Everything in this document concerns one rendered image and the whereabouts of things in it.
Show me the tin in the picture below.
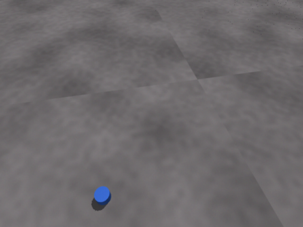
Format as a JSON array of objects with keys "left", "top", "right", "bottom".
[{"left": 94, "top": 186, "right": 111, "bottom": 205}]

